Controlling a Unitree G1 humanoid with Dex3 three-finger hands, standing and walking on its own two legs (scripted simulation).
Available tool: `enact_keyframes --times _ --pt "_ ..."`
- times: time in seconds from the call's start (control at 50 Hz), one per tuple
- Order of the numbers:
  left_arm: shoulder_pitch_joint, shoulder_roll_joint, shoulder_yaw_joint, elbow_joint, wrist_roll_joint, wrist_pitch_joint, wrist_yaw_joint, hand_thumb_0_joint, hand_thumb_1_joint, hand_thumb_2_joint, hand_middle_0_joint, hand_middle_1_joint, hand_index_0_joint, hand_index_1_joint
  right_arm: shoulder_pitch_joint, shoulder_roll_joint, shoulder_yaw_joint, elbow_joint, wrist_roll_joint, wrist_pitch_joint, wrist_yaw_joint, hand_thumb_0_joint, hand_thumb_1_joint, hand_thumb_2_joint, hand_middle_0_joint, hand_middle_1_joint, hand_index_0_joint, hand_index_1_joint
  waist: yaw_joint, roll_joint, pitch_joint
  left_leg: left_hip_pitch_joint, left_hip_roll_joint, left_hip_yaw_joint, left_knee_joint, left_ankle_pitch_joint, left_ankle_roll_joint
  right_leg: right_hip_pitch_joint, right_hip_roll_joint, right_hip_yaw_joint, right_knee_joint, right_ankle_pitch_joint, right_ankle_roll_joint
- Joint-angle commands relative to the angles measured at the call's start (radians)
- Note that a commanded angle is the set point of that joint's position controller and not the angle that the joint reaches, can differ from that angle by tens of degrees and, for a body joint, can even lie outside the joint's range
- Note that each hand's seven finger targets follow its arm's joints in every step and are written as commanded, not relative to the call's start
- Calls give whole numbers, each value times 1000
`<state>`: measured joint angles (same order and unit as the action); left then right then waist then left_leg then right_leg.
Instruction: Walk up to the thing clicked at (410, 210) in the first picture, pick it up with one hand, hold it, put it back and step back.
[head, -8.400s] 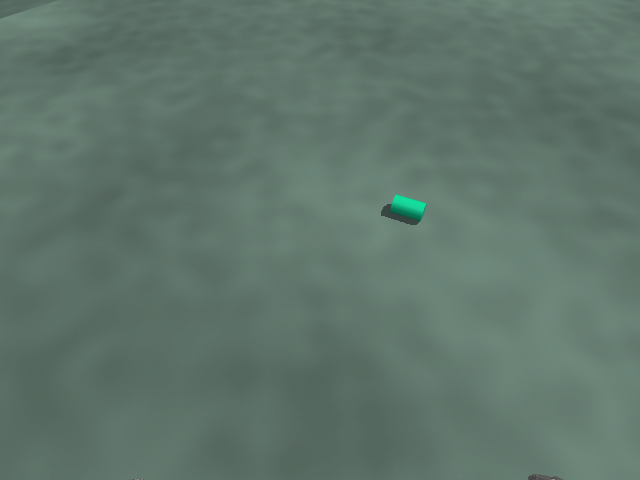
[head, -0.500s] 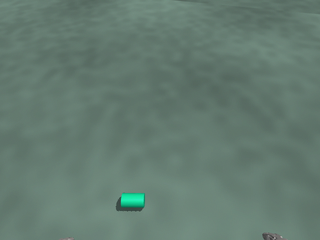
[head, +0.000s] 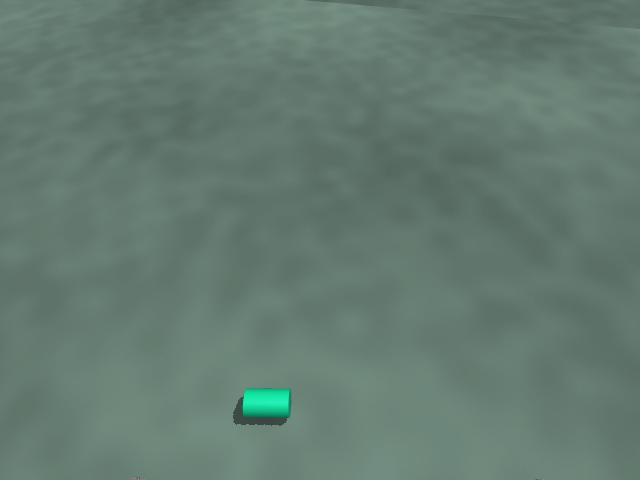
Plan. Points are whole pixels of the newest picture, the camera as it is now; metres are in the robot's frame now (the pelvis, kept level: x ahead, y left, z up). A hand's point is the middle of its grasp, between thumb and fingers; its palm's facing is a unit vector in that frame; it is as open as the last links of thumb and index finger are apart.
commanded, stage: stand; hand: left
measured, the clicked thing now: (267, 402) +0.41 +0.20 -0.74
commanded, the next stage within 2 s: walk up in 0.82 s
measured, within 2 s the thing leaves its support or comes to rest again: neither
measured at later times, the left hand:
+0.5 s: hand out of the picture +0.08 +0.25 -0.15, palm faces -0.02 -0.94 -0.35, open 7.4 cm
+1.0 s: hand out of the picture +0.08 +0.26 -0.16, palm faces -0.01 -0.93 -0.37, open 7.4 cm
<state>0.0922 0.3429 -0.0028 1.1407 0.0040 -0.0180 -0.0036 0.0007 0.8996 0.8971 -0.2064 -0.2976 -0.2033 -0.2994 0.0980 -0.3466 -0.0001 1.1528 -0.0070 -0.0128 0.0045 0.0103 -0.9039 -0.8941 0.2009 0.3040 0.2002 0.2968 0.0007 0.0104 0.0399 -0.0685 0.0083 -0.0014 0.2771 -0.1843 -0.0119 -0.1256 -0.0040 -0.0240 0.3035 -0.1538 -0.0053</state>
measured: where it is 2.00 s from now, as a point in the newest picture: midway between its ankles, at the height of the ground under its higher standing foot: outside the picture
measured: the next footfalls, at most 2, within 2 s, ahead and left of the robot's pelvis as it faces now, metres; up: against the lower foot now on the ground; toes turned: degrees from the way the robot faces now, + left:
right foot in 1.12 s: +0.02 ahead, -0.19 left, +0.00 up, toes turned +0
left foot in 1.36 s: +0.00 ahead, +0.06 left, +0.00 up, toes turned -2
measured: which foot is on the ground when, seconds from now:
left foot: down 0.00-1.00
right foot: down 0.00-0.92, up 0.94-1.00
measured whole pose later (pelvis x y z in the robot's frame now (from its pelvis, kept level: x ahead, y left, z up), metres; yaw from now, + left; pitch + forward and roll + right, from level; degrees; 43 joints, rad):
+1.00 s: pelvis -0.01 -0.02 -0.01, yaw +0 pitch -1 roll +1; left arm 0.12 0.41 0.08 1.00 0.03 0.07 -0.04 0.00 0.90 0.90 -0.21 -0.30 -0.20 -0.30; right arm 0.16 -0.36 -0.05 1.03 -0.02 -0.02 -0.04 0.01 -0.90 -0.89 0.21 0.30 0.20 0.30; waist 0.00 -0.03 0.09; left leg -0.16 0.03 0.00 0.43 -0.25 -0.02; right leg -0.29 0.02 0.03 0.69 -0.41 -0.02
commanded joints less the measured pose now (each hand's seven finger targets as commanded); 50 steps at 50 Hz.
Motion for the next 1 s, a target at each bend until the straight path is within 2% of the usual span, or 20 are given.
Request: enact_keyframes --times 0.0,0.22,0.26,0.36,0.42,0.5,0.54,0.58,0.7,0.74,0.78,0.8,0.82,0.84,0.86,0.9,0.92,0.94,0.96,0.98 --pt "-54 218 41 -59 0 -20 13 0 900 900 -200 -300 -200 -300 -39 -209 -36 -56 -2 -23 -12 0 -900 -900 200 300 200 300 -3 -15 -79 -29 128 -87 -38 128 26 51 -134 110 -39 130 -16" --pt "-42 216 36 -59 3 -22 13 0 900 900 -200 -300 -200 -300 -30 -212 -36 -61 -2 -23 -12 0 -900 -900 200 300 200 300 -4 -16 -91 -10 131 -84 -23 185 24 54 -133 105 -33 195 -17" --pt "-46 221 38 -59 2 -22 14 0 900 900 -200 -300 -200 -300 -23 -209 -35 -59 -2 -21 -12 0 -900 -900 200 300 200 300 -5 -17 -82 -20 130 -84 -29 147 25 56 -133 106 -36 162 -17" --pt "-37 220 36 -55 2 -22 14 0 900 900 -200 -300 -200 -300 -28 -208 -34 -64 1 -21 -12 0 -900 -900 200 300 200 300 -2 -26 -68 -10 129 -87 -30 147 25 40 -133 110 -44 164 -17" --pt "-37 223 38 -56 2 -20 14 0 900 900 -200 -300 -200 -300 -20 -213 -35 -59 -2 -18 -12 0 -900 -900 200 300 200 300 -2 -10 -50 -34 126 -87 -43 81 26 26 -127 111 -55 78 -15" --pt "-38 223 38 -56 2 -19 12 0 900 900 -200 -300 -200 -300 -19 -214 -34 -62 -1 -20 -11 0 -900 -900 200 300 200 300 -1 1 -57 -41 126 -89 -43 77 28 37 -130 116 -52 78 -19" --pt "-37 223 37 -59 4 -20 12 0 900 900 -200 -300 -200 -300 -25 -214 -35 -66 -1 -22 -12 0 -900 -900 200 300 200 300 1 -11 -71 -29 130 -91 -37 125 27 46 -130 111 -44 125 -21" --pt "-31 221 35 -58 3 -22 12 0 900 900 -200 -300 -200 -300 -19 -211 -34 -64 -2 -21 -11 0 -900 -900 200 300 200 300 0 -22 -61 -28 127 -88 -33 126 25 39 -130 111 -47 135 -19" --pt "-27 224 36 -55 4 -19 13 0 900 900 -200 -300 -200 -300 -13 -211 -34 -65 -3 -17 -11 0 -900 -900 200 300 200 300 -1 -26 -57 -45 125 -90 -37 85 26 44 -126 109 -51 73 -18" --pt "-29 228 36 -55 3 -20 13 0 900 900 -200 -300 -200 -300 -9 -209 -34 -65 -2 -17 -10 0 -900 -900 200 300 200 300 -2 -32 -57 -42 123 -88 -32 88 28 40 -130 113 -54 87 -20" --pt "-33 226 36 -61 3 -21 13 0 900 900 -200 -300 -200 -300 -8 -216 -35 -67 -1 -19 -11 0 -900 -900 200 300 200 300 -4 -10 -89 -24 128 -86 -24 135 27 64 -135 113 -38 158 -24" --pt "-21 297 106 -106 28 11 -3 0 900 900 -200 -300 -200 -300 53 -294 -73 -83 -2 -29 -36 0 -900 -900 200 300 200 300 -16 -103 -22 -55 139 -97 37 258 55 4 -94 94 42 255 -33" --pt "-5 288 109 -117 23 26 -6 0 900 900 -200 -300 -200 -300 67 -305 -82 -90 2 -29 -47 0 -900 -900 200 300 200 300 -13 -65 -38 -15 156 -102 63 306 71 -34 -86 75 82 248 -35" --pt "-10 272 109 -142 28 33 -10 0 900 900 -200 -300 -200 -300 89 -315 -91 -98 3 -28 -53 0 -900 -900 200 300 200 300 -24 -37 -64 12 188 -130 81 352 97 -62 -78 68 116 221 -33" --pt "-17 253 111 -166 29 42 -13 0 900 900 -200 -300 -200 -300 102 -322 -100 -111 3 -27 -60 0 -900 -900 200 300 200 300 -29 -4 -72 12 222 -165 79 356 126 -97 -60 58 166 159 -31" --pt "-9 217 116 -200 31 62 -22 0 900 900 -200 -300 -200 -300 78 -343 -117 -152 -5 -29 -69 0 -900 -900 200 300 200 300 -29 114 -76 -24 329 -258 50 341 222 -142 -18 55 333 -153 -24" --pt "1 217 120 -220 33 74 -29 0 900 900 -200 -300 -200 -300 68 -349 -125 -174 -12 -31 -74 0 -900 -900 200 300 200 300 -25 161 -59 -54 385 -304 28 329 272 -186 -15 83 457 -307 -22" --pt "17 223 124 -240 29 84 -36 0 900 900 -200 -300 -200 -300 53 -356 -131 -202 -18 -35 -78 0 -900 -900 200 300 200 300 -10 174 -41 -73 426 -324 36 351 299 -222 -35 141 567 -380 -24" --pt "21 232 128 -255 29 88 -40 0 900 900 -200 -300 -200 -300 46 -359 -135 -221 -20 -37 -84 0 -900 -900 200 300 200 300 -3 154 -27 -60 432 -307 75 423 302 -257 -43 170 603 -409 -27" --pt "19 226 126 -262 22 84 -40 0 900 900 -200 -300 -200 -300 50 -343 -131 -231 -24 -39 -85 0 -900 -900 200 300 200 300 -4 127 -32 -31 390 -251 125 468 273 -277 -47 181 578 -411 -29"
